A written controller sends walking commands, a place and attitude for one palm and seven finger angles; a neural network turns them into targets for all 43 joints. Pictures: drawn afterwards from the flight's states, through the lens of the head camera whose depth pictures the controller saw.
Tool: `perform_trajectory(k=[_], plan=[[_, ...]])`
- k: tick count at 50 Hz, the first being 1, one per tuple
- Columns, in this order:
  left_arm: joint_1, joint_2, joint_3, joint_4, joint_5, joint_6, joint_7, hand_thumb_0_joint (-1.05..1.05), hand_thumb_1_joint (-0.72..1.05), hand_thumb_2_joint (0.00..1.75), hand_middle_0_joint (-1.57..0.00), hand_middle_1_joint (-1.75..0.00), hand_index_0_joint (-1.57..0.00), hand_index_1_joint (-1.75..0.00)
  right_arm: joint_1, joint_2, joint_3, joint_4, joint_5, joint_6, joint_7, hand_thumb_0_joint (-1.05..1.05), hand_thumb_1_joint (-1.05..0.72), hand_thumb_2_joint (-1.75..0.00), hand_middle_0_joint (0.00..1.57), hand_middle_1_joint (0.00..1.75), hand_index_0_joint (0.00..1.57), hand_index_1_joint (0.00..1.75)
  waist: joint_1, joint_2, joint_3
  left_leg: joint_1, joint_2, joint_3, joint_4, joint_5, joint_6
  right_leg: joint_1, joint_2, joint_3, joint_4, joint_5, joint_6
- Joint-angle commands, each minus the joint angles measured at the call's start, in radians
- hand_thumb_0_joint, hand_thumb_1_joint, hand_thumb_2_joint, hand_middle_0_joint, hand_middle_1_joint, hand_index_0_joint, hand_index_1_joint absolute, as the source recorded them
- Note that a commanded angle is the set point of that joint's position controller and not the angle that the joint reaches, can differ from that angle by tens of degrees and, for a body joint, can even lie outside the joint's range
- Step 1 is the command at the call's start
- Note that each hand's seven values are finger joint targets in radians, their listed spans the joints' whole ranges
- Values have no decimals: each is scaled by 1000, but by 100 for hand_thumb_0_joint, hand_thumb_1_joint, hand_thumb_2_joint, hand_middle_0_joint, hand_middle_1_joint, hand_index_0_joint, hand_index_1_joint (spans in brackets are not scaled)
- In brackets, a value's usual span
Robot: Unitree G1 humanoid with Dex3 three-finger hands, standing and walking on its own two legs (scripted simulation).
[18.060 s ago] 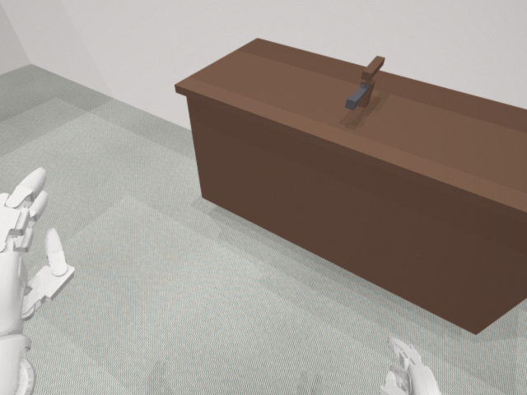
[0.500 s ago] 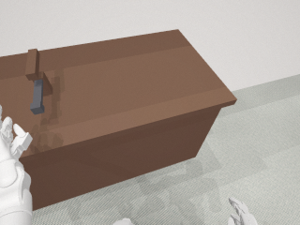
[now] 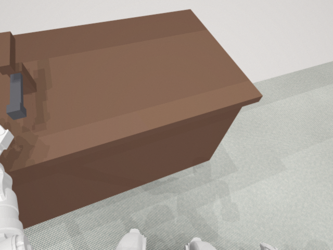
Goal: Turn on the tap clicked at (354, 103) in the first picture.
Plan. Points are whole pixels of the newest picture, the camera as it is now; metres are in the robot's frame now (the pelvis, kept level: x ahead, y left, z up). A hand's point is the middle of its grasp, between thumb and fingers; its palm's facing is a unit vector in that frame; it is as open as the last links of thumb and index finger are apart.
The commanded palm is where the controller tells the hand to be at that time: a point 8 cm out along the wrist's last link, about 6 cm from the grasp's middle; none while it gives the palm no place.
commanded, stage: reach beside the lever's end, fingers flat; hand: left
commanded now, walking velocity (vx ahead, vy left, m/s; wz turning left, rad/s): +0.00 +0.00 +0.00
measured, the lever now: (16, 111) +0.41 +0.37 +0.06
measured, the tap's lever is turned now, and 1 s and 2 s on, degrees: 0 1 17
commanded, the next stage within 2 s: push the lever round in 0.62 s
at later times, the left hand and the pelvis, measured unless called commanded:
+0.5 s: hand (8, 135) +0.36 +0.38 +0.03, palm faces +0.65 -0.75 -0.10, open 7.8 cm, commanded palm +0.32 +0.40 +0.04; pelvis +0.00 +0.00 -0.01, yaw -1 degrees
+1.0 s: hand (17, 128) +0.37 +0.36 +0.04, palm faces +0.62 -0.78 -0.10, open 7.8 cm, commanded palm +0.32 +0.38 +0.04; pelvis +0.00 -0.01 -0.01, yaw -1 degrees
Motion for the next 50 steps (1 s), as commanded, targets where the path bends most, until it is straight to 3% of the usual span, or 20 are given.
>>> perform_trajectory(k=[1,7,9,12,14,16,19,20,21,23,25,29,31,35,37,39,41,42,47,50], plan=[[-346,352,54,-167,10,-96,-7,0,90,90,-15,-15,-15,-15,66,-181,-65,-85,-5,-15,-17,0,-90,-90,20,30,20,30,-13,134,-325,249,-12,-65,-118,256,-3,18,29,59,-76,176,-5],[-394,464,124,-81,63,-137,14,0,90,90,-15,-15,-15,-15,101,-192,-63,-77,-22,17,0,0,-90,-90,20,30,20,30,-5,176,-374,235,-3,-72,-75,308,-8,-24,34,59,-30,185,-10],[-343,450,116,-101,58,-135,4,0,90,90,-15,-15,-15,-15,106,-189,-66,-92,-20,27,10,0,-90,-90,20,30,20,30,15,202,-430,280,1,-68,-75,371,-16,0,39,57,-28,215,-10],[-269,406,94,-171,38,-119,-12,0,90,90,-15,-15,-15,-15,114,-191,-73,-105,-16,42,21,0,-90,-90,20,30,20,30,20,227,-483,360,13,-73,-70,507,-22,14,46,54,-39,254,-9],[-205,399,111,-151,16,-93,-16,0,90,90,-15,-15,-15,-15,113,-190,-75,-110,-6,52,25,0,-90,-90,20,30,20,30,23,155,-432,305,12,-69,-79,481,-15,42,51,52,-50,263,-3],[-187,374,112,-113,-1,-74,-16,0,90,90,-15,-15,-15,-15,102,-186,-73,-116,3,56,22,0,-90,-90,20,30,20,30,7,70,-346,206,1,-55,-92,349,3,53,50,53,-65,235,4],[-194,410,152,-98,2,-86,-6,0,90,90,-15,-15,-15,-15,93,-183,-72,-118,4,57,17,0,-90,-90,20,30,20,30,13,75,-296,142,-6,-45,-102,262,10,52,45,60,-65,199,4],[-202,400,140,-112,7,-93,-3,0,90,90,-15,-15,-15,-15,88,-180,-70,-124,2,57,17,0,-90,-90,20,30,20,30,9,107,-286,147,-9,-42,-105,251,11,41,45,63,-65,190,2],[-262,407,130,-141,15,-109,1,0,90,90,-15,-15,-15,-15,89,-181,-69,-118,-1,55,16,0,-90,-90,20,30,20,30,-5,115,-294,160,-6,-45,-102,234,11,22,44,64,-63,171,2],[-308,430,129,-192,39,-142,8,0,90,90,-15,-15,-15,-15,93,-179,-70,-110,-9,53,15,0,-90,-90,20,30,20,30,-3,196,-337,221,0,-54,-97,262,4,0,46,67,-51,164,-7],[-350,401,92,-241,46,-172,10,0,90,90,-15,-15,-15,-15,87,-178,-70,-99,-14,46,13,0,-90,-90,20,30,20,30,-14,229,-369,284,4,-62,-92,278,-4,-29,49,64,-46,156,-12],[-351,371,66,-159,28,-157,-16,0,90,90,-15,-15,-15,-15,84,-181,-65,-78,-9,42,-3,0,-90,-90,20,30,20,30,-37,155,-339,245,1,-68,-90,219,2,-31,46,64,-57,135,-7],[-318,354,52,-124,14,-127,-35,0,90,90,-15,-15,-15,-15,79,-182,-61,-87,-1,41,-10,0,-90,-90,20,30,20,30,-24,147,-325,223,-5,-64,-105,197,3,-7,41,62,-69,131,-7],[-290,387,72,-99,10,-73,-37,0,90,90,-15,-15,-15,-15,84,-183,-56,-110,4,45,-13,0,-90,-90,20,30,20,30,-1,129,-335,201,-11,-56,-112,240,6,42,35,61,-77,179,-3],[-287,418,110,-108,20,-77,-10,0,90,90,-15,-15,-15,-15,89,-181,-59,-112,-1,47,-10,0,-90,-90,20,30,20,30,7,117,-355,203,-8,-52,-99,277,9,55,37,65,-69,213,-2],[-281,421,125,-129,25,-97,17,0,90,90,-15,-15,-15,-15,86,-173,-59,-116,-5,50,1,0,-90,-90,20,30,20,30,13,133,-365,202,-9,-45,-92,296,7,60,39,67,-60,230,0],[-296,387,100,-142,34,-119,35,0,90,90,-15,-15,-15,-15,82,-168,-59,-115,-9,51,10,0,-90,-90,20,30,20,30,0,132,-351,199,-7,-40,-83,290,7,44,41,68,-53,230,1],[-308,407,115,-170,43,-136,40,0,90,90,-15,-15,-15,-15,84,-170,-61,-110,-13,52,12,0,-90,-90,20,30,20,30,6,155,-370,215,-4,-46,-77,319,5,48,42,70,-45,242,-5],[-282,330,48,-170,35,-133,10,0,90,90,-15,-15,-15,-15,81,-172,-66,-110,-7,58,11,0,-90,-90,20,30,20,30,-15,148,-369,235,-4,-40,-75,322,8,46,41,75,-55,251,-5],[-282,336,58,-154,13,-110,-5,0,90,90,-15,-15,-15,-15,83,-173,-66,-106,0,59,3,0,-90,-90,20,30,20,30,-11,118,-356,207,-9,-40,-84,294,9,66,39,74,-64,250,-1]])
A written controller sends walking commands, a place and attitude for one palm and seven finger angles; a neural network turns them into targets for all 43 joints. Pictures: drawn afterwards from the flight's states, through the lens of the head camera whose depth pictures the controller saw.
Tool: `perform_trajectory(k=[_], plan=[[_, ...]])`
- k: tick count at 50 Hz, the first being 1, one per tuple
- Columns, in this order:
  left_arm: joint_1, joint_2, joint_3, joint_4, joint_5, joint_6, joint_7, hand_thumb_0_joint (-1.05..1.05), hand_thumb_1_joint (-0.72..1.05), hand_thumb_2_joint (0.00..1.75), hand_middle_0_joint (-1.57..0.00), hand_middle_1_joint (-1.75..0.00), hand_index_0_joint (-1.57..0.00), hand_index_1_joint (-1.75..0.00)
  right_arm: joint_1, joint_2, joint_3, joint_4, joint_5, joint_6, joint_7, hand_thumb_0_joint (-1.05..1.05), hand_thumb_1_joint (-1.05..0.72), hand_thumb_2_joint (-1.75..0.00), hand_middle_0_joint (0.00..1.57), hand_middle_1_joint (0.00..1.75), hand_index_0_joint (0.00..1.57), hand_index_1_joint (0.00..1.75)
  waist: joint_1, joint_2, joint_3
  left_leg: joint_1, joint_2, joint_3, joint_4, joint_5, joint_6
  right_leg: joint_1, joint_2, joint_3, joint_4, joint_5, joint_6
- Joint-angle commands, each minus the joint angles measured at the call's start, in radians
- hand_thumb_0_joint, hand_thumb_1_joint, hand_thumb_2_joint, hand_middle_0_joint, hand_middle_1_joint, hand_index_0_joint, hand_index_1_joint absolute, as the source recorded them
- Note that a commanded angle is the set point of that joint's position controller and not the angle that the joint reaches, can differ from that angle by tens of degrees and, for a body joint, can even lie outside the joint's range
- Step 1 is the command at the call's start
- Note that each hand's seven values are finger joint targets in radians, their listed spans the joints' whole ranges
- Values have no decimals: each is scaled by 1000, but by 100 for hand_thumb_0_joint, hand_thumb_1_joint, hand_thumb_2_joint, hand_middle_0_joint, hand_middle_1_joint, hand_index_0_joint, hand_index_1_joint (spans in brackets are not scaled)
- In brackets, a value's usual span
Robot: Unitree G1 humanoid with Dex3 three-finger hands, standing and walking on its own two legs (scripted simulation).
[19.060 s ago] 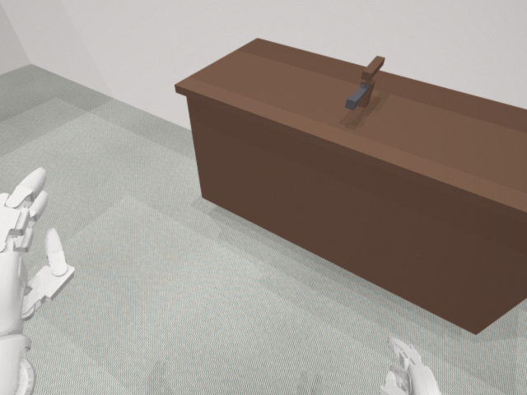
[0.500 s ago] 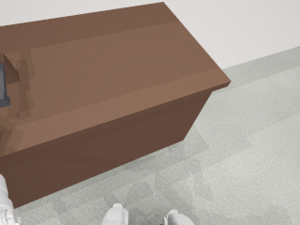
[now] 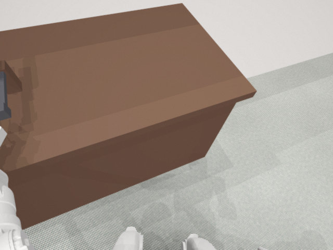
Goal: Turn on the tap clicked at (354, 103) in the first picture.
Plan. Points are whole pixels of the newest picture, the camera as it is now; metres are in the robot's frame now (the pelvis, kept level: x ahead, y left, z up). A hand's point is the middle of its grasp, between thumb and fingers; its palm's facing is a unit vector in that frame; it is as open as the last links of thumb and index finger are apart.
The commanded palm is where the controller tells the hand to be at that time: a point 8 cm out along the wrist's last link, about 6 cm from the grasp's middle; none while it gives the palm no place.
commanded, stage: push the lever round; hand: left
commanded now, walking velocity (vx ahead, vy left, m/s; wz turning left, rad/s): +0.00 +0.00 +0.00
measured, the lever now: (0, 111) +0.40 +0.39 +0.07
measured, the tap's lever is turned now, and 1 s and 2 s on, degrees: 1 17 37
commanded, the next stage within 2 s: none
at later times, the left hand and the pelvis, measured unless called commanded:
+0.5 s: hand (17, 127) +0.37 +0.35 +0.05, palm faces +0.64 -0.77 -0.09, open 7.8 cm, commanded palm +0.33 +0.37 +0.05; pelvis +0.00 +0.00 +0.00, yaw +0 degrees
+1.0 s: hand (32, 120) +0.39 +0.33 +0.05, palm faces +0.72 -0.69 -0.08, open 7.8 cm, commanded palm +0.35 +0.34 +0.05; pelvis +0.00 +0.00 +0.00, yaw +0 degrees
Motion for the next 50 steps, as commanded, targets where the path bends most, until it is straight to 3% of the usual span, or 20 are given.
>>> perform_trajectory(k=[1,2,7,14,15,18,20,22,23,24,28,30,31,32,34,37,38,40,45,50], plan=[[-244,314,23,-208,-24,-49,-18,0,90,90,-15,-15,-15,-15,77,-178,-70,-77,6,-22,-25,0,-90,-90,20,30,20,30,5,98,-326,268,-31,-33,-142,319,24,142,18,74,-123,279,14],[-248,338,43,-222,-21,-53,-14,0,90,90,-15,-15,-15,-15,77,-179,-70,-74,5,-21,-28,0,-90,-90,20,30,20,30,11,111,-337,269,-28,-35,-140,329,24,151,16,77,-120,286,12],[-266,304,9,-267,6,-67,30,0,90,90,-15,-15,-15,-15,70,-169,-68,-69,-2,-25,-22,0,-90,-90,20,30,20,30,11,159,-324,303,-24,-43,-151,342,16,121,18,71,-115,264,6],[-272,270,-12,-247,8,-69,59,0,90,90,-15,-15,-15,-15,62,-165,-67,-67,-2,-28,-22,0,-90,-90,20,30,20,30,3,132,-321,280,-28,-36,-151,287,18,127,16,76,-120,248,9],[-277,271,-15,-237,10,-67,60,0,90,90,-15,-15,-15,-15,61,-165,-66,-67,0,-27,-24,0,-90,-90,20,30,20,30,-3,104,-311,267,-28,-37,-153,276,19,130,16,76,-121,246,10],[-307,247,-45,-238,20,-64,69,0,90,90,-15,-15,-15,-15,59,-163,-65,-67,0,-26,-25,0,-90,-90,20,30,20,30,-6,133,-314,286,-28,-39,-158,273,16,115,14,76,-122,234,9],[-305,279,-18,-235,24,-64,78,0,90,90,-15,-15,-15,-15,62,-165,-65,-67,-2,-26,-26,0,-90,-90,20,30,20,30,3,123,-319,278,-29,-39,-160,268,16,128,15,77,-124,234,8],[-327,272,-27,-265,32,-70,87,0,90,90,-15,-15,-15,-15,64,-164,-65,-68,-6,-24,-25,0,-90,-90,20,30,20,30,1,143,-345,305,-27,-40,-155,299,16,130,13,77,-118,252,6],[-316,229,-57,-246,28,-64,90,0,90,90,-15,-15,-15,-15,62,-158,-65,-68,-4,-25,-23,0,-90,-90,20,30,20,30,-7,128,-340,299,-29,-36,-153,298,17,128,13,78,-121,259,10],[-318,255,-31,-235,26,-63,99,0,90,90,-15,-15,-15,-15,64,-161,-65,-65,-4,-24,-23,0,-90,-90,20,30,20,30,-2,112,-333,283,-28,-38,-153,287,16,131,14,77,-121,253,10],[-351,199,-68,-219,32,-62,137,0,90,90,-15,-15,-15,-15,59,-155,-63,-61,-7,-26,-21,0,-90,-90,20,30,20,30,-14,110,-316,269,-31,-38,-153,252,17,116,10,78,-126,233,12],[-382,222,-61,-214,45,-63,156,0,90,90,-15,-15,-15,-15,58,-156,-60,-62,-9,-24,-21,0,-90,-90,20,30,20,30,-14,113,-311,252,-31,-42,-158,223,16,113,10,79,-124,212,11],[-396,190,-88,-218,50,-63,165,0,90,90,-15,-15,-15,-15,55,-153,-60,-64,-10,-24,-20,0,-90,-90,20,30,20,30,-22,103,-311,258,-33,-40,-158,214,18,110,9,79,-128,207,12],[-399,208,-70,-237,57,-67,178,0,90,90,-15,-15,-15,-15,59,-157,-63,-63,-14,-24,-20,0,-90,-90,20,30,20,30,-15,116,-337,278,-29,-44,-155,243,18,113,9,78,-123,223,9],[-417,188,-93,-242,65,-67,199,0,90,90,-15,-15,-15,-15,60,-154,-62,-59,-16,-24,-16,0,-90,-90,20,30,20,30,-19,142,-351,296,-31,-41,-154,251,14,107,9,78,-124,226,9],[-380,209,-60,-259,73,-69,231,0,90,90,-15,-15,-15,-15,66,-155,-65,-58,-23,-17,-14,0,-90,-90,20,30,20,30,-4,124,-389,306,-30,-40,-146,321,13,148,11,80,-116,285,8],[-371,186,-72,-269,71,-70,240,0,90,90,-15,-15,-15,-15,65,-149,-66,-59,-22,-17,-10,0,-90,-90,20,30,20,30,0,134,-408,315,-30,-36,-143,339,11,156,11,79,-112,301,10],[-338,189,-55,-235,74,-59,259,0,90,90,-15,-15,-15,-15,65,-148,-65,-59,-23,-12,-6,0,-90,-90,20,30,20,30,2,90,-376,275,-31,-32,-143,329,13,172,11,77,-114,310,12],[-392,143,-100,-252,98,-53,299,0,90,90,-15,-15,-15,-15,57,-142,-63,-56,-24,-6,-2,0,-90,-90,20,30,20,30,-13,142,-331,285,-30,-33,-155,298,11,137,9,79,-125,278,8],[-382,94,-123,-256,107,-54,349,0,90,90,-15,-15,-15,-15,62,-142,-72,-51,-32,-8,3,0,-90,-90,20,30,20,30,-17,112,-374,312,-28,-37,-149,332,9,144,12,74,-121,299,9]])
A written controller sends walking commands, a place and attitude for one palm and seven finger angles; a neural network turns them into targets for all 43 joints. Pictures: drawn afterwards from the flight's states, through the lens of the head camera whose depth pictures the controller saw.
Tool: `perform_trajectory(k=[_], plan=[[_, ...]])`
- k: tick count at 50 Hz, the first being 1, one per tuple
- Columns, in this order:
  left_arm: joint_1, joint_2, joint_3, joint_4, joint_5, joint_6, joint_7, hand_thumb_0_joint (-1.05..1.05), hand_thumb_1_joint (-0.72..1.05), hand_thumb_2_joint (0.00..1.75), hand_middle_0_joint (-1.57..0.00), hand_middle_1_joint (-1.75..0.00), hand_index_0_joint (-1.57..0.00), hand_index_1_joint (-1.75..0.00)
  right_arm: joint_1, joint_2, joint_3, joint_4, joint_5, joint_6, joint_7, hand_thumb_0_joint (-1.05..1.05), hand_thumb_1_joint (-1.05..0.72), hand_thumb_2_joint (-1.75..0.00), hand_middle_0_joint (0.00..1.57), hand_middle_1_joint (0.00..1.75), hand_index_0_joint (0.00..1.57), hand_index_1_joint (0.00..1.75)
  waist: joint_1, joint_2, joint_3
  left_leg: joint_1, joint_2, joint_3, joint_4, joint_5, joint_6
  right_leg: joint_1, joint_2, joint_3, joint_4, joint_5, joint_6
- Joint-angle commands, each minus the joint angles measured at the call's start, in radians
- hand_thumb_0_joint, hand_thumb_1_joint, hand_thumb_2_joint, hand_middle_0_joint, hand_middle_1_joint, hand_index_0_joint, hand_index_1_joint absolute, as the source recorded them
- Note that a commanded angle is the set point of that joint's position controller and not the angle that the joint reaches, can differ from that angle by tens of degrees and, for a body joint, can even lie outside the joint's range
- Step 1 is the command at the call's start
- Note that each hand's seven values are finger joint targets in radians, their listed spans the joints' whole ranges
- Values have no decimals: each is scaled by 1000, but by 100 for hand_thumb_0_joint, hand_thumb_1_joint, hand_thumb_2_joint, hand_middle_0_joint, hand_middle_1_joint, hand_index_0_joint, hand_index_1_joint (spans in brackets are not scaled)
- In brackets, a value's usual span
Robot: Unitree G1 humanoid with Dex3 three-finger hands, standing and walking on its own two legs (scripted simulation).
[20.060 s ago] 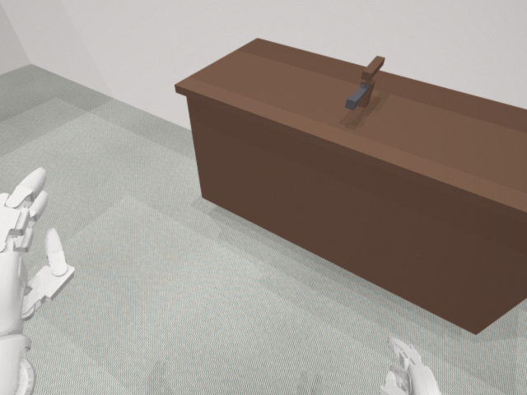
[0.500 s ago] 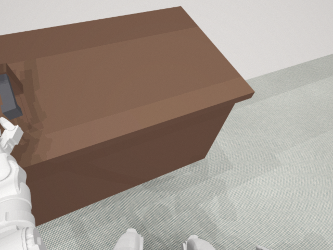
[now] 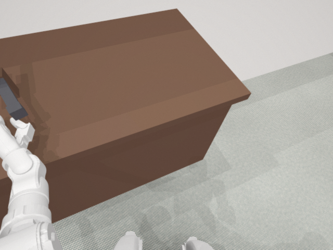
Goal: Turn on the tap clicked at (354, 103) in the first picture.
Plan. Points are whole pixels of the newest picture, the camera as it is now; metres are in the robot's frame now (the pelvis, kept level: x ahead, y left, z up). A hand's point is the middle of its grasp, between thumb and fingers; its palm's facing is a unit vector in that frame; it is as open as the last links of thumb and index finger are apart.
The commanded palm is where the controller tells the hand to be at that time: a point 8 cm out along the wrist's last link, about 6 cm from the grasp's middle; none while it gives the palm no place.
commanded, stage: push the lever round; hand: left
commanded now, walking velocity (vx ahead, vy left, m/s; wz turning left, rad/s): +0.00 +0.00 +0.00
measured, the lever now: (17, 111) +0.42 +0.35 +0.07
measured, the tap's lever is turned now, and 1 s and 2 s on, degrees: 17 37 73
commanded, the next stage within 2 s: lift the hand up off the lever in 1.94 s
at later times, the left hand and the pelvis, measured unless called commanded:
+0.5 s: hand (46, 117) +0.42 +0.30 +0.04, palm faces +0.79 -0.60 -0.08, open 7.8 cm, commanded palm +0.37 +0.31 +0.05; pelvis +0.00 +0.00 +0.00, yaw +0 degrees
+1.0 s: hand (62, 106) +0.45 +0.27 +0.04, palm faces +0.86 -0.51 -0.08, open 8.2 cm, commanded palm +0.40 +0.28 +0.05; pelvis +0.00 -0.01 +0.00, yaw +1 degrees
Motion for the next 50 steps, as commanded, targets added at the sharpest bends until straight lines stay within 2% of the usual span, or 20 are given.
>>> perform_trajectory(k=[1,2,4,8,10,12,13,15,16,18,21,22,24,29,34,41,44,45,47,50], plan=[[-333,237,-18,-234,23,-84,39,0,90,90,-15,-15,-15,-15,63,-163,-65,-71,-6,-23,-9,0,-90,-90,20,30,20,30,-3,92,-355,276,-23,-37,-125,318,13,128,14,69,-109,300,13],[-334,259,3,-236,31,-87,50,0,90,90,-15,-15,-15,-15,68,-166,-66,-67,-8,-20,-10,0,-90,-90,20,30,20,30,4,97,-360,278,-22,-41,-121,339,13,135,13,71,-104,312,10],[-330,214,-28,-240,35,-86,68,0,90,90,-15,-15,-15,-15,62,-160,-68,-71,-8,-20,-4,0,-90,-90,20,30,20,30,3,101,-362,287,-25,-35,-123,345,12,136,14,69,-106,319,12],[-349,203,-37,-219,63,-70,110,0,90,90,-15,-15,-15,-15,64,-158,-66,-67,-12,-13,-1,0,-90,-90,20,30,20,30,0,118,-344,284,-24,-40,-129,347,9,122,11,65,-106,308,9],[-380,197,-39,-210,70,-67,133,0,90,90,-15,-15,-15,-15,61,-156,-68,-65,-14,-13,0,0,-90,-90,20,30,20,30,-7,91,-340,266,-26,-38,-129,310,12,123,11,67,-112,293,12],[-385,234,2,-203,77,-69,157,0,90,90,-15,-15,-15,-15,63,-159,-68,-64,-17,-8,-3,0,-90,-90,20,30,20,30,0,88,-337,248,-28,-36,-127,313,14,142,7,72,-113,306,11],[-381,195,-27,-189,83,-66,165,0,90,90,-15,-15,-15,-15,63,-151,-67,-67,-18,-8,0,0,-90,-90,20,30,20,30,-3,85,-349,252,-30,-33,-127,314,14,144,7,70,-110,308,13],[-404,209,-16,-174,94,-65,183,0,90,90,-15,-15,-15,-15,64,-153,-68,-64,-20,-6,1,0,-90,-90,20,30,20,30,-6,78,-345,242,-28,-33,-125,302,14,134,6,70,-110,300,13],[-417,189,-36,-168,101,-64,191,0,90,90,-15,-15,-15,-15,65,-151,-68,-64,-21,-4,3,0,-90,-90,20,30,20,30,-14,79,-345,250,-29,-34,-125,302,14,128,7,70,-113,297,13],[-457,147,-71,-162,114,-65,207,0,90,90,-15,-15,-15,-15,67,-149,-69,-58,-24,-5,7,0,-90,-90,20,30,20,30,-24,117,-343,278,-26,-40,-126,308,10,93,8,64,-111,278,11],[-469,173,-44,-116,122,-62,235,0,90,90,-15,-15,-15,-15,70,-151,-69,-54,-28,-4,8,0,-90,-90,20,30,20,30,-24,75,-339,239,-29,-39,-124,269,15,106,8,67,-118,262,12],[-502,189,-31,-123,128,-67,243,0,90,90,-15,-15,-15,-15,74,-154,-70,-50,-30,-1,6,0,-90,-90,20,30,20,30,-28,89,-349,247,-28,-42,-121,281,15,103,5,70,-115,268,11],[-526,156,-55,-120,134,-70,261,0,90,90,-15,-15,-15,-15,79,-149,-71,-49,-33,-1,11,0,-90,-90,20,30,20,30,-27,104,-376,267,-28,-40,-120,298,11,98,6,65,-109,274,12],[-539,148,-55,-59,162,-60,303,0,90,90,-15,-15,-15,-15,94,-148,-74,-40,-42,5,23,0,-90,-90,20,30,20,30,-31,98,-373,262,-27,-39,-114,321,11,94,8,62,-110,287,12],[-598,148,-47,-37,172,-64,341,0,90,90,-15,-15,-15,-15,104,-149,-78,-28,-46,10,29,0,-90,-90,20,30,20,30,-45,76,-381,256,-27,-40,-113,311,13,93,7,62,-115,282,14],[-690,98,-88,20,203,-69,393,0,90,90,-15,-15,-15,-15,116,-148,-80,-10,-60,6,47,0,-90,-90,20,30,20,30,-66,107,-380,268,-25,-45,-115,291,11,49,9,53,-115,244,11],[-711,101,-79,34,212,-72,414,0,90,90,-15,-15,-15,-15,126,-149,-84,-3,-65,7,54,0,-90,-90,20,30,20,30,-64,114,-398,285,-24,-48,-113,313,8,46,11,48,-112,251,10],[-717,90,-85,61,215,-67,422,0,90,90,-15,-15,-15,-15,127,-149,-83,0,-67,6,56,0,-90,-90,20,30,20,30,-73,82,-396,268,-25,-46,-110,302,12,52,11,47,-116,251,12],[-721,136,-40,79,221,-63,436,0,90,90,-15,-15,-15,-15,136,-152,-83,6,-72,9,57,0,-90,-90,20,30,20,30,-65,80,-402,240,-28,-39,-102,309,17,74,8,53,-113,277,14],[-716,145,-31,92,226,-55,447,0,90,90,-15,-15,-15,-15,145,-148,-84,2,-71,16,63,0,-90,-90,20,30,20,30,-63,80,-423,232,-30,-27,-95,335,20,106,5,57,-114,321,18]])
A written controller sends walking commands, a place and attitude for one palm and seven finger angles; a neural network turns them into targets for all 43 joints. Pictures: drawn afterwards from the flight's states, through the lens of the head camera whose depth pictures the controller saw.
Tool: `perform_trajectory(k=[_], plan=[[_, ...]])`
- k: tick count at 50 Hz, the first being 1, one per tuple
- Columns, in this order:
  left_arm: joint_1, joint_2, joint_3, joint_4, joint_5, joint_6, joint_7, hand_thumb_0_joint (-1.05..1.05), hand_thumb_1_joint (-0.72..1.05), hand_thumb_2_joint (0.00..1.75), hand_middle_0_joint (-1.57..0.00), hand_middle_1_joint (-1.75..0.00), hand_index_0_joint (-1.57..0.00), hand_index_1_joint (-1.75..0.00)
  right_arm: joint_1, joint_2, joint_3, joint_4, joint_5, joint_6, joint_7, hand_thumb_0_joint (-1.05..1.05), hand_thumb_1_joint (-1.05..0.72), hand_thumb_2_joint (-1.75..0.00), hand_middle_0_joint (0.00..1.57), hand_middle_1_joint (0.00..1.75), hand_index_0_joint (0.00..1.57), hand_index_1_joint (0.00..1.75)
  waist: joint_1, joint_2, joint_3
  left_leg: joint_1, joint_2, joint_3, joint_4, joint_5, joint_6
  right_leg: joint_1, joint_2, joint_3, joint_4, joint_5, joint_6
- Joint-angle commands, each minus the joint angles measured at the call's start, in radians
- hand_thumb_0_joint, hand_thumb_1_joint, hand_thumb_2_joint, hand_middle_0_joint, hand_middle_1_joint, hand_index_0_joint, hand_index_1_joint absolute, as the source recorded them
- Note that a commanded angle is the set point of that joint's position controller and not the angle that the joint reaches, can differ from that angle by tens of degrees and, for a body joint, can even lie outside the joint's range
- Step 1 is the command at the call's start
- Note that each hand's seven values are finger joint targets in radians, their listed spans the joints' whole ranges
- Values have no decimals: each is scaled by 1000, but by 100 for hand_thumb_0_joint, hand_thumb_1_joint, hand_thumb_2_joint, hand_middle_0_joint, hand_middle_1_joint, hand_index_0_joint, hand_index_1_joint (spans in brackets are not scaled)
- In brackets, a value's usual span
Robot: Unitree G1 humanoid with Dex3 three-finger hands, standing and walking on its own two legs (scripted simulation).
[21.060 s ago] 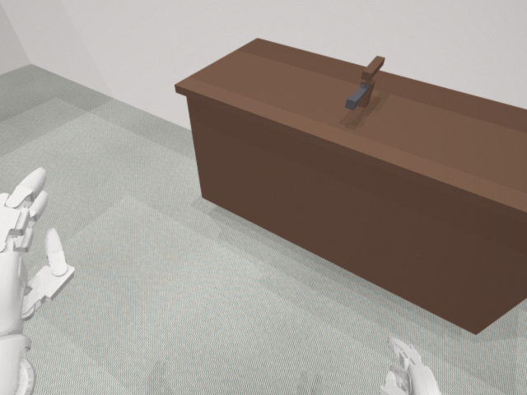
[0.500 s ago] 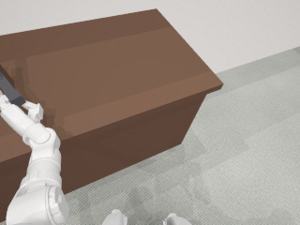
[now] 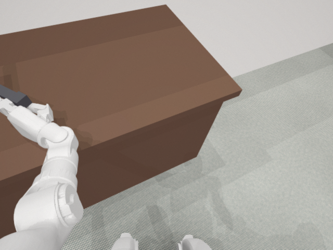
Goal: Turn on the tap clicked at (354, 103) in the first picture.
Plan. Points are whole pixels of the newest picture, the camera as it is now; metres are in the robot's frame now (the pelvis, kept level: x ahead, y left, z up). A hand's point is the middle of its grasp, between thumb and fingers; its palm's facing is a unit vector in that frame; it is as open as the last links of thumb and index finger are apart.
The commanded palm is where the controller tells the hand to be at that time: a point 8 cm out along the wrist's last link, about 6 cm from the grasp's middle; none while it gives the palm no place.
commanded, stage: push the lever round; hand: left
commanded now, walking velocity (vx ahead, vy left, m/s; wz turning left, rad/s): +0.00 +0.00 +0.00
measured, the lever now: (20, 100) +0.46 +0.33 +0.07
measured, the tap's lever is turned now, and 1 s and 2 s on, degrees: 37 73 80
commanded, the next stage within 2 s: lift the hand up off the lever in 0.94 s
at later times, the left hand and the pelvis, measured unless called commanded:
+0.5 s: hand (54, 101) +0.48 +0.26 +0.05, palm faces +0.88 -0.46 -0.12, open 8.3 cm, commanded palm +0.43 +0.26 +0.05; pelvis +0.01 -0.01 +0.00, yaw +1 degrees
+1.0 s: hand (60, 91) +0.51 +0.25 +0.05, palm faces +0.87 -0.47 -0.14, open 8.1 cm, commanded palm +0.46 +0.25 +0.05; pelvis +0.01 -0.01 +0.00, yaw +0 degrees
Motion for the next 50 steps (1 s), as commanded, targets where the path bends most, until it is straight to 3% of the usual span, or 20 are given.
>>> perform_trajectory(k=[1,2,5,8,13,15,18,19,21,22,25,32,33,36,37,40,46,48,50], plan=[[-426,225,-30,-176,52,-47,5,0,90,90,-15,-15,-15,-15,110,-167,-57,-59,-4,-6,-5,0,-90,-90,20,30,20,30,-15,69,-379,280,-27,-8,-93,328,36,172,6,73,-132,341,33],[-423,252,-5,-172,58,-48,8,0,90,90,-15,-15,-15,-15,120,-171,-59,-54,-6,-2,-6,0,-90,-90,20,30,20,30,-8,86,-386,285,-25,-16,-94,339,33,168,5,72,-124,342,31],[-446,201,-45,-182,62,-42,16,0,90,90,-15,-15,-15,-15,120,-164,-60,-57,-7,-2,3,0,-90,-90,20,30,20,30,-21,103,-383,308,-23,-9,-94,352,33,157,7,68,-132,348,32],[-445,217,-23,-154,60,-32,27,0,90,90,-15,-15,-15,-15,126,-167,-60,-51,-7,-1,6,0,-90,-90,20,30,20,30,-28,60,-368,278,-23,-10,-91,341,39,169,6,69,-135,359,36],[-486,201,-33,-165,71,-28,47,0,90,90,-15,-15,-15,-15,133,-166,-62,-45,-12,-5,16,0,-90,-90,20,30,20,30,-30,111,-381,301,-23,-15,-94,346,35,152,6,64,-134,349,33],[-489,205,-28,-164,74,-24,54,0,90,90,-15,-15,-15,-15,136,-166,-64,-40,-14,-6,20,0,-90,-90,20,30,20,30,-28,102,-395,304,-22,-14,-88,360,35,159,6,63,-134,366,33],[-519,159,-62,-158,82,-14,65,0,90,90,-15,-15,-15,-15,142,-165,-65,-28,-16,-7,29,0,-90,-90,20,30,20,30,-43,124,-391,340,-15,-29,-85,393,28,109,8,51,-123,354,30],[-535,148,-69,-148,82,-8,69,0,90,90,-15,-15,-15,-15,141,-165,-65,-24,-19,-11,32,0,-90,-90,20,30,20,30,-51,103,-382,329,-17,-25,-82,378,32,108,10,51,-131,350,32],[-527,178,-42,-120,86,5,80,0,90,90,-15,-15,-15,-15,140,-168,-65,-24,-20,-14,34,0,-90,-90,20,30,20,30,-47,82,-371,288,-20,-21,-86,343,36,129,9,55,-138,341,34],[-560,204,-25,-133,90,5,85,0,90,90,-15,-15,-15,-15,146,-173,-64,-20,-23,-14,33,0,-90,-90,20,30,20,30,-47,104,-381,296,-19,-27,-86,352,35,123,6,55,-131,344,32],[-580,190,-47,-106,102,13,89,0,90,90,-15,-15,-15,-15,145,-167,-61,-20,-23,-18,36,0,-90,-90,20,30,20,30,-58,90,-372,275,-21,-22,-85,324,39,117,6,56,-138,330,35],[-605,296,23,-93,122,18,93,0,90,90,-15,-15,-15,-15,178,-174,-60,-20,-27,-25,32,0,-90,-90,20,30,20,30,-49,97,-424,252,-21,-16,-69,343,46,148,0,69,-127,383,39],[-591,282,10,-81,122,22,89,0,90,90,-15,-15,-15,-15,178,-170,-58,-28,-25,-25,34,0,-90,-90,20,30,20,30,-50,102,-416,242,-22,-11,-70,341,45,150,1,68,-128,382,41],[-619,310,22,-80,124,26,88,0,90,90,-15,-15,-15,-15,188,-176,-58,-28,-25,-27,34,0,-90,-90,20,30,20,30,-62,79,-420,225,-19,-8,-63,335,49,166,-2,74,-134,402,47],[-608,322,36,-82,125,25,88,0,90,90,-15,-15,-15,-15,194,-175,-59,-28,-27,-27,33,0,-90,-90,20,30,20,30,-52,100,-421,232,-19,-11,-64,347,48,160,-1,73,-129,405,44],[-613,286,8,-73,125,26,86,0,90,90,-15,-15,-15,-15,197,-173,-58,-29,-25,-29,40,0,-90,-90,20,30,20,30,-59,112,-422,254,-15,-12,-64,360,44,140,4,66,-130,392,42],[-646,312,19,-74,127,29,89,0,90,90,-15,-15,-15,-15,218,-180,-61,-21,-28,-35,45,0,-90,-90,20,30,20,30,-68,102,-434,245,-14,-15,-60,355,46,142,5,68,-133,396,44],[-663,308,16,-87,129,26,91,0,90,90,-15,-15,-15,-15,224,-181,-61,-14,-28,-36,49,0,-90,-90,20,30,20,30,-69,151,-446,283,-10,-21,-58,385,42,110,7,63,-122,391,39],[-650,308,18,-63,127,29,88,0,90,90,-15,-15,-15,-15,229,-182,-60,-12,-31,-38,52,0,-90,-90,20,30,20,30,-69,121,-437,264,-11,-19,-54,377,43,118,9,64,-127,390,40]])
